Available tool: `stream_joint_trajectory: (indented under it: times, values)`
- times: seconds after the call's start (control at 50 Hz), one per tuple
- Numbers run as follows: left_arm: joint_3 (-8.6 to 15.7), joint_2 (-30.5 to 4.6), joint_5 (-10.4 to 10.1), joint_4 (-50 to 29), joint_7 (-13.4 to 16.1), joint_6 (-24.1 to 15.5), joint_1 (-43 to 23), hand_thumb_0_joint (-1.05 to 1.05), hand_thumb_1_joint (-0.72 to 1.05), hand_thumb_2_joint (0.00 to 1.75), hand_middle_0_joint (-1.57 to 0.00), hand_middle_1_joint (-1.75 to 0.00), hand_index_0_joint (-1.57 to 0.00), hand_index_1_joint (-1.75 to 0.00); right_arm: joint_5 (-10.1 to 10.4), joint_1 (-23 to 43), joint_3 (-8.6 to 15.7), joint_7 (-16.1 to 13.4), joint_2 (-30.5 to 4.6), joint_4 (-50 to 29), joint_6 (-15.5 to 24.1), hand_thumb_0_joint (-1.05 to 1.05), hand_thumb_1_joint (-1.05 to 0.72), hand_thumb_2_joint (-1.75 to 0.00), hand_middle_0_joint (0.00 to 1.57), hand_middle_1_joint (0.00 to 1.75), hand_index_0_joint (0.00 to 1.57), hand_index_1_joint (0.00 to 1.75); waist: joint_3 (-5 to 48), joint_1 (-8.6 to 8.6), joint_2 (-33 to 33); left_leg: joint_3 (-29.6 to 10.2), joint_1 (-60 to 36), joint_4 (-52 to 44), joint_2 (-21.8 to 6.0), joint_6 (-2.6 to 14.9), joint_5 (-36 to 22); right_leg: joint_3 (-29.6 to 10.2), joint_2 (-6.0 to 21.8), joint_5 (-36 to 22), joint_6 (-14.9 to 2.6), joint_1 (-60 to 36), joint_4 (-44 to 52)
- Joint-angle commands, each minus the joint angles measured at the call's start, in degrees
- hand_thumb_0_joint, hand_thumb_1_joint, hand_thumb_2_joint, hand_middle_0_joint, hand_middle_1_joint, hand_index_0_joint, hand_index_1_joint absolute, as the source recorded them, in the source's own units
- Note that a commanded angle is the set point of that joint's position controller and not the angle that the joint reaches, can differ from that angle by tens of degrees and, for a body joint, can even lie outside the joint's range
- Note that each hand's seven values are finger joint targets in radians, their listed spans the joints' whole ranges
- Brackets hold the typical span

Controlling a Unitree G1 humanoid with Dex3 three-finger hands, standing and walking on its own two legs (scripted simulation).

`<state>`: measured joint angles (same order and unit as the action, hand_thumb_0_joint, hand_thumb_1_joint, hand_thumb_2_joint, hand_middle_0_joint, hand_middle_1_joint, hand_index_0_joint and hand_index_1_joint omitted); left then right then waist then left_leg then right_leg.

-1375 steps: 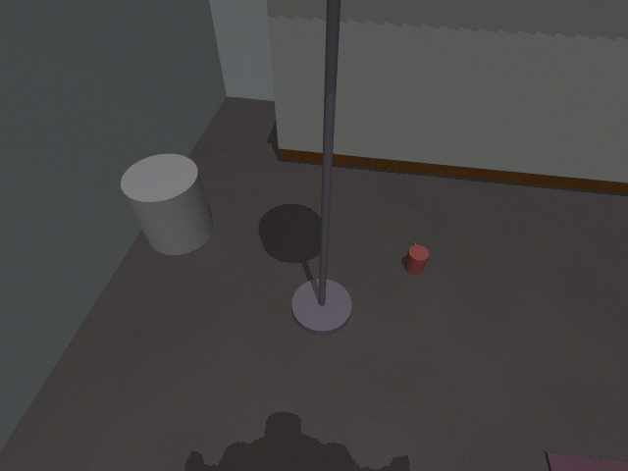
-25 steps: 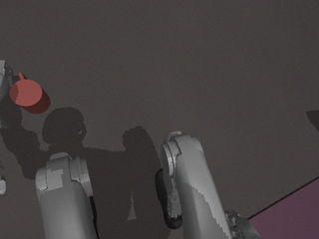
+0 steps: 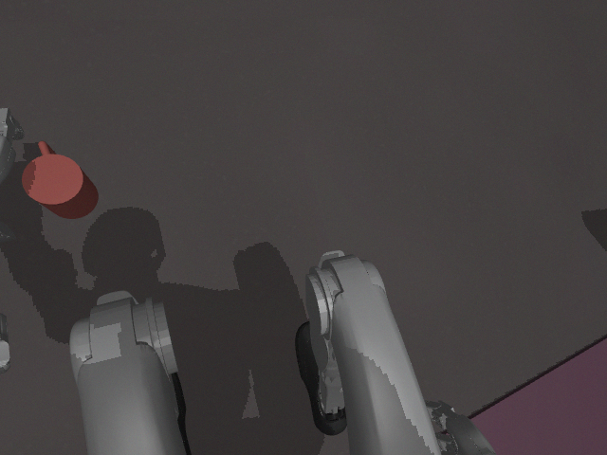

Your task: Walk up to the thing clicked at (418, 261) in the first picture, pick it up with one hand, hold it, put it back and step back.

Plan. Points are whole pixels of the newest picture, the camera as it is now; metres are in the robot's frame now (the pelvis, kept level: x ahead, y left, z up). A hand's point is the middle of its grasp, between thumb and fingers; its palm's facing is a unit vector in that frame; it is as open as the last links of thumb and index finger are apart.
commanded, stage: rise first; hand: left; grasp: from above
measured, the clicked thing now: (59, 179) +0.52 +0.28 -0.28
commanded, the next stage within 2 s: approach in 0.32 s
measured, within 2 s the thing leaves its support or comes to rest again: neither
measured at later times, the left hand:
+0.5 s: hand out of the picture +0.46 +0.32 -0.16, palm faces -0.44 -0.06 -0.90, open 14.2 cm
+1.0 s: hand (46, 165) +0.50 +0.26 -0.17, palm faces -0.45 -0.07 -0.89, open 13.8 cm
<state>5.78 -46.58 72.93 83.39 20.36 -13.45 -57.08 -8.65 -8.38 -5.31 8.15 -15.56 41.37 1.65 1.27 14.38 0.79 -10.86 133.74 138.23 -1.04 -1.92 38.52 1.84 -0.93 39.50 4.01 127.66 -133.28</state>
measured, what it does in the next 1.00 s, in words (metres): stands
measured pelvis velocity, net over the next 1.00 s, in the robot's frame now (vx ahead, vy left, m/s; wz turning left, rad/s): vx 0.00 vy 0.00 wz -0.01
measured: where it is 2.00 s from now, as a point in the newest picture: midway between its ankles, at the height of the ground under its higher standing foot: (251, 418)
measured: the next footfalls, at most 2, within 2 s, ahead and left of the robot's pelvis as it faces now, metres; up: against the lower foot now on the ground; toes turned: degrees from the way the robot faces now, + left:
none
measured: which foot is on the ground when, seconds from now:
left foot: down 0.00-1.00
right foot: down 0.00-1.00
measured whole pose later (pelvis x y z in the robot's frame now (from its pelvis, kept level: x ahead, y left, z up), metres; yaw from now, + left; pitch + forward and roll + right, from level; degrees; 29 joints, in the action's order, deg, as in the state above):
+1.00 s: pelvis +0.00 +0.00 +0.00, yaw -1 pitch +34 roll -8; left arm 5.5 -44.4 70.9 88.6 21.4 -5.1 -62.5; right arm -8.0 -11.5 -8.6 7.8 -16.0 39.3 1.8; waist 0.3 19.4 -0.6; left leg -10.9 134.4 138.0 -2.0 -2.1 38.4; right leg 1.7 -1.9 38.3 4.4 129.5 -133.1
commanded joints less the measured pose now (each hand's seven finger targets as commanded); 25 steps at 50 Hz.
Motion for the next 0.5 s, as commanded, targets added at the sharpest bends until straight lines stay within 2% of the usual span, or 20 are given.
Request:
stream_joint_trajectory:
  times: [0.0,0.04,0.06,0.1,0.12,0.14,0.16,0.18,0.24,0.28,0.3,0.34,0.38,0.4,0.42,0.46,0.48]
  values:
    - [0.5,-14.0,-0.7,-8.4,1.8,0.0,-19.1,0.00,-0.58,1.03,-0.07,-1.04,-0.06,-1.05,-0.1,-12.1,4.7,-1.1,-14.7,-0.2,-0.3,0.00,-0.91,-0.90,0.20,0.30,0.20,0.30,39.5,1.24,-18.8,7.4,-31.3,-13.6,0.6,2.89,-10.3,8.0,-1.5,-14.0,-5.48,-17.8,13.2]
    - [1.5,-15.4,-0.9,-6.7,2.0,0.0,-18.0,0.00,-0.58,1.03,-0.06,-1.05,-0.06,-1.05,0.0,-11.7,4.7,-1.2,-15.0,-0.6,-0.3,0.00,-0.90,-0.90,0.20,0.30,0.20,0.30,38.3,0.69,-18.3,7.5,-30.0,-14.1,0.8,3.03,-8.7,7.9,-1.4,-12.3,-5.49,-17.2,13.4]
    - [1.2,-14.7,-1.0,-5.6,2.0,0.1,-16.4,0.00,-0.58,1.03,-0.07,-1.04,-0.06,-1.05,0.0,-11.3,4.8,-1.2,-14.8,-0.6,-0.3,0.00,-0.91,-0.90,0.20,0.30,0.20,0.30,36.9,0.10,-18.1,7.6,-30.0,-14.5,0.8,2.95,-7.8,7.8,-1.4,-11.4,-5.68,-16.4,13.7]
    - [0.9,-14.7,-0.5,-6.1,1.9,0.1,-17.6,0.00,-0.58,1.03,-0.07,-1.04,-0.06,-1.05,-0.1,-11.4,4.7,-1.3,-15.0,-0.6,-0.3,0.00,-0.90,-0.90,0.20,0.30,0.20,0.30,36.9,0.72,-18.8,7.6,-30.3,-14.5,0.8,2.89,-7.4,7.9,-1.4,-11.1,-5.67,-16.1,13.6]
    - [1.3,-15.3,-0.7,-7.1,2.1,0.0,-18.2,0.00,-0.58,1.03,-0.07,-1.03,-0.06,-1.04,-0.1,-11.2,4.6,-1.3,-15.0,-0.7,-0.3,0.00,-0.90,-0.90,0.20,0.30,0.20,0.30,37.6,0.30,-19.0,7.4,-30.6,-14.8,0.9,2.82,-7.5,8.1,-1.3,-11.1,-5.79,-15.8,13.1]
    - [0.6,-13.8,-0.7,-6.8,1.9,0.0,-17.1,0.00,-0.58,1.04,-0.07,-1.03,-0.06,-1.04,0.0,-11.4,4.7,-1.3,-14.9,-0.6,-0.3,0.00,-0.90,-0.90,0.20,0.30,0.20,0.30,38.2,0.28,-19.1,7.5,-31.5,-14.9,0.9,2.76,-8.2,8.0,-1.4,-11.8,-5.80,-16.6,13.3]
    - [0.4,-14.2,-0.8,-7.0,1.9,0.0,-17.5,0.00,-0.59,1.04,-0.07,-1.04,-0.06,-1.05,0.1,-11.2,4.7,-1.3,-14.8,-0.6,-0.3,0.00,-0.90,-0.90,0.20,0.30,0.20,0.30,38.7,0.20,-18.9,7.7,-31.4,-14.3,0.8,2.91,-8.8,7.7,-1.5,-12.6,-5.66,-16.8,13.7]
    - [0.9,-14.8,-0.8,-7.6,2.0,0.0,-18.6,0.00,-0.57,1.03,-0.07,-1.04,-0.06,-1.05,0.0,-11.9,4.8,-1.3,-15.1,-0.6,-0.1,0.00,-0.90,-0.90,0.20,0.30,0.20,0.30,38.6,1.11,-18.3,7.6,-31.1,-14.1,0.9,3.03,-9.1,7.8,-1.3,-12.9,-5.46,-17.3,13.8]
    - [0.0,-14.2,-0.9,-6.7,1.9,0.0,-19.1,0.00,-0.58,1.03,-0.07,-1.04,-0.07,-1.04,0.0,-11.9,4.6,-1.3,-14.9,-0.3,0.0,0.00,-0.91,-0.90,0.20,0.30,0.20,0.30,37.0,1.60,-17.3,7.7,-29.6,-13.8,0.7,3.25,-7.9,7.5,-1.4,-12.2,-5.34,-17.4,14.5]
    - [0.6,-15.1,-0.9,-6.2,2.1,-0.2,-18.7,0.00,-0.57,1.02,-0.07,-1.04,-0.07,-1.05,-0.1,-11.9,4.3,-1.3,-14.9,-0.2,0.1,0.00,-0.91,-0.90,0.20,0.30,0.20,0.30,37.6,1.09,-17.5,7.6,-29.2,-13.9,0.7,3.15,-8.2,7.6,-1.4,-12.0,-5.44,-17.7,14.0]
    - [1.1,-15.2,-1.0,-6.2,2.2,-0.1,-18.6,0.00,-0.57,1.02,-0.08,-1.03,-0.07,-1.04,-0.2,-12.3,4.4,-1.2,-15.1,-0.3,0.3,0.00,-0.91,-0.90,0.20,0.30,0.20,0.30,37.4,1.46,-17.6,7.4,-30.1,-13.9,0.8,3.03,-8.6,7.9,-1.2,-12.3,-5.42,-17.4,13.5]
    - [0.2,-14.1,-0.7,-7.1,2.1,-0.2,-18.9,0.00,-0.59,1.04,-0.07,-1.03,-0.06,-1.04,-0.1,-11.9,4.5,-1.3,-15.0,-0.4,0.3,0.00,-0.90,-0.90,0.20,0.30,0.20,0.30,38.5,1.09,-19.4,7.4,-31.9,-14.2,0.7,2.80,-8.5,8.0,-1.4,-12.2,-5.66,-16.6,13.5]
    - [1.0,-14.9,-0.5,-8.7,2.4,-0.2,-18.2,0.00,-0.58,1.03,-0.07,-1.03,-0.07,-1.04,-0.2,-12.3,4.6,-1.2,-15.1,-0.5,0.3,0.00,-0.90,-0.90,0.20,0.30,0.20,0.30,40.0,0.72,-21.1,7.6,-32.9,-14.5,0.9,2.55,-9.6,8.1,-1.2,-13.0,-5.70,-17.3,13.1]
    - [1.3,-15.6,-0.6,-8.4,2.5,0.0,-18.2,0.00,-0.61,1.11,-0.08,-0.98,-0.04,-1.03,-0.1,-12.0,4.7,-1.2,-15.1,-0.5,0.2,0.00,-0.91,-0.90,0.20,0.30,0.20,0.30,40.1,0.38,-20.3,7.5,-32.5,-14.6,0.8,2.65,-9.4,8.1,-1.3,-12.8,-5.76,-17.0,13.0]
    - [1.1,-14.9,-0.6,-8.2,2.5,0.2,-18.4,0.00,-0.56,1.03,-0.07,-1.06,-0.07,-1.07,-0.1,-12.1,4.8,-1.2,-15.2,-0.6,0.2,0.00,-0.90,-0.90,0.20,0.30,0.20,0.30,39.7,0.73,-20.1,7.4,-32.3,-14.9,0.9,2.68,-8.9,8.2,-1.2,-12.5,-5.73,-16.6,13.2]
    - [-1.2,-11.2,-1.0,-8.7,2.5,0.4,-20.5,0.00,-0.54,1.00,-0.07,-1.08,-0.08,-1.07,0.2,-12.0,4.9,-1.2,-14.8,-0.4,0.1,0.00,-0.91,-0.90,0.20,0.30,0.20,0.30,39.1,1.95,-20.1,7.5,-32.3,-14.7,0.6,2.75,-8.2,8.0,-1.4,-12.3,-5.77,-15.4,13.7]
    - [-1.7,-10.4,-1.1,-9.0,2.6,0.5,-22.2,0.00,-0.54,0.99,-0.07,-1.08,-0.08,-1.07,0.1,-12.5,4.9,-1.3,-14.8,-0.2,0.3,0.00,-0.91,-0.90,0.20,0.30,0.20,0.30,38.3,2.92,-20.0,7.3,-31.8,-14.7,0.6,2.77,-7.9,8.1,-1.3,-12.2,-5.73,-14.8,13.9]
